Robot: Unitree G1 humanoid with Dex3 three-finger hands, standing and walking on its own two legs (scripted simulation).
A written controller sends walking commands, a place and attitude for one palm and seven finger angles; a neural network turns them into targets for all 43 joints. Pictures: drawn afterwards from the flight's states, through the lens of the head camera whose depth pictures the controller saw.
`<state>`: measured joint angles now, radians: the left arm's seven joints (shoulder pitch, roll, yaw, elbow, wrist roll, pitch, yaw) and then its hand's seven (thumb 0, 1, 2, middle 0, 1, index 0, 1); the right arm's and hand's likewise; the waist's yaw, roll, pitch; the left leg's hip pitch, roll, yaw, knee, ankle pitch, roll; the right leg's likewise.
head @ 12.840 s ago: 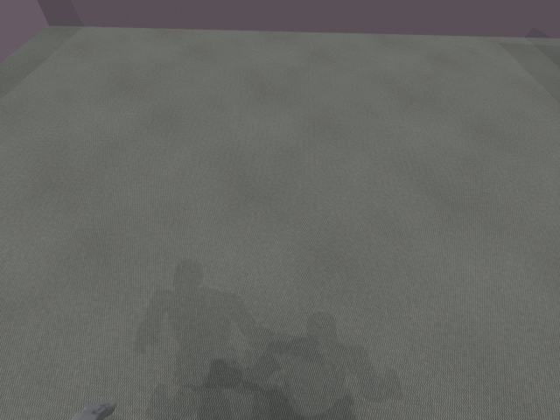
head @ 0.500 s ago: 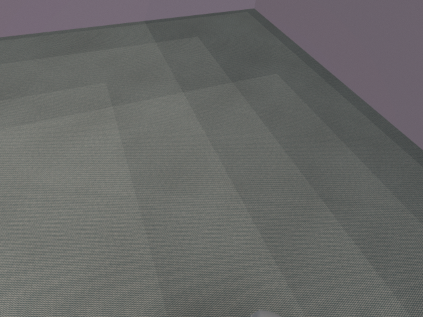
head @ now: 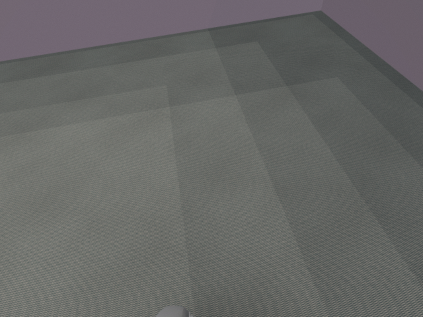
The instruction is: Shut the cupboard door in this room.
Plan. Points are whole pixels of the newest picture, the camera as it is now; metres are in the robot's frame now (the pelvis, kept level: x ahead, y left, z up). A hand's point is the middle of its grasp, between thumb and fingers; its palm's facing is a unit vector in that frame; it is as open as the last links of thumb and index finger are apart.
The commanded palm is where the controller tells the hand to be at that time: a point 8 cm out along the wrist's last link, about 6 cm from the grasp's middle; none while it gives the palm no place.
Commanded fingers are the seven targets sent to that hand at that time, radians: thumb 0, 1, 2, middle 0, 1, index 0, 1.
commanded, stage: turn or walk to find it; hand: left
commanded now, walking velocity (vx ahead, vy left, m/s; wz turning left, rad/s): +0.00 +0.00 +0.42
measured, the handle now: out of the picture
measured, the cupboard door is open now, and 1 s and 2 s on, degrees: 80 80 80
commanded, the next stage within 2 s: none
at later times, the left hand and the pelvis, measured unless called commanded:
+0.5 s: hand out of the picture -0.02 +0.28 -0.17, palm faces +0.26 -0.93 -0.25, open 7.4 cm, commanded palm none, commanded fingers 0.00 0.90 0.90 -0.20 -0.30 -0.20 -0.30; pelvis -0.03 +0.06 +0.00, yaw +11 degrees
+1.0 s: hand out of the picture -0.03 +0.19 -0.14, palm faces +0.41 -0.87 -0.28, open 7.3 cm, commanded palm none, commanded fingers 0.00 0.90 0.90 -0.20 -0.30 -0.20 -0.30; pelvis -0.04 -0.02 +0.00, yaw +25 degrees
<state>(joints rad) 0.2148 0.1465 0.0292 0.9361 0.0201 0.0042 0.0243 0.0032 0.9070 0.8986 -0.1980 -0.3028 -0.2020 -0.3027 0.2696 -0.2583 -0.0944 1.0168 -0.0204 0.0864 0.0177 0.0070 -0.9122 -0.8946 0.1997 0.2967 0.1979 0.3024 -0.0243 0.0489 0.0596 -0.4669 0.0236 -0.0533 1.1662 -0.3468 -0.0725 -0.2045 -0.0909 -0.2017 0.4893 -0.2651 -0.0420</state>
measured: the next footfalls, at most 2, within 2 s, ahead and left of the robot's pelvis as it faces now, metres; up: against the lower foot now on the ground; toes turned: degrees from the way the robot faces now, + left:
left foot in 0.24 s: -0.01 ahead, +0.16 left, +0.00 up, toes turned +11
right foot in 0.76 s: +0.03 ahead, -0.08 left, +0.00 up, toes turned +14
